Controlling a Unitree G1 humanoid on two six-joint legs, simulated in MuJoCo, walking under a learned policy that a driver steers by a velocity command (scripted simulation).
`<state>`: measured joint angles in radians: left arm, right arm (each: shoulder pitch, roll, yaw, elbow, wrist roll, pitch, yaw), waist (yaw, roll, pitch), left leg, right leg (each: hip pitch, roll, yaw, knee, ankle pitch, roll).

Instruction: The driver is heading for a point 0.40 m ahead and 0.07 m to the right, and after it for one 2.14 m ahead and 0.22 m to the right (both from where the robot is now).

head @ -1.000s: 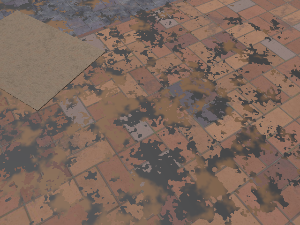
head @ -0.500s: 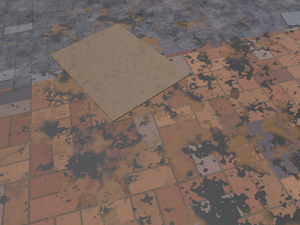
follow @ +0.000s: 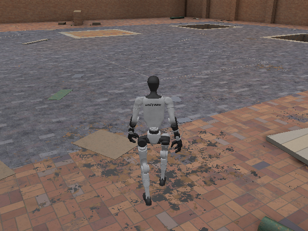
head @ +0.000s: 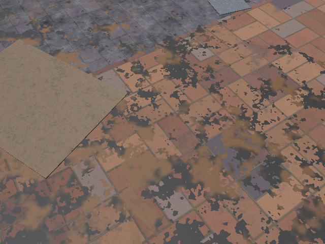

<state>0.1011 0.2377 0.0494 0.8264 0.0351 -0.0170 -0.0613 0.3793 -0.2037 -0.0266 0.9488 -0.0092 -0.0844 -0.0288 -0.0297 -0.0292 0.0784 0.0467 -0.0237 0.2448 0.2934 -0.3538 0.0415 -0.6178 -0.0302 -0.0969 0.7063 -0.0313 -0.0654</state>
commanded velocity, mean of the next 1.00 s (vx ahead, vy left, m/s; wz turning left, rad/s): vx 0.30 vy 0.00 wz -0.33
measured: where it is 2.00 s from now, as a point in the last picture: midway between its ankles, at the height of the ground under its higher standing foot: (179, 156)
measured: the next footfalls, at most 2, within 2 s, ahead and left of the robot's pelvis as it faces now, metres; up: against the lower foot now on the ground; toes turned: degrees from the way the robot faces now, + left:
right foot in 0.08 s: +0.21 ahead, -0.06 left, +0.00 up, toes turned -6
left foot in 0.62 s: +0.24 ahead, +0.12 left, +0.00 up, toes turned -24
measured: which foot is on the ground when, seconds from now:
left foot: down 0.00-0.06, up 0.08-0.60, down 0.62-1.00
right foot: up 0.00-0.06, down 0.08-0.62, up 0.64-1.00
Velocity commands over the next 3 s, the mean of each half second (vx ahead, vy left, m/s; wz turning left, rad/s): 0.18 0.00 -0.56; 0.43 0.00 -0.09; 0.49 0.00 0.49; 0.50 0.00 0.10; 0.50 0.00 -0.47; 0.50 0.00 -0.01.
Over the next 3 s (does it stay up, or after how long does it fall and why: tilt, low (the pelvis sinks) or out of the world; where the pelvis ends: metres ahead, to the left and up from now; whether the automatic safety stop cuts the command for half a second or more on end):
stays up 1.38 -0.14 0.01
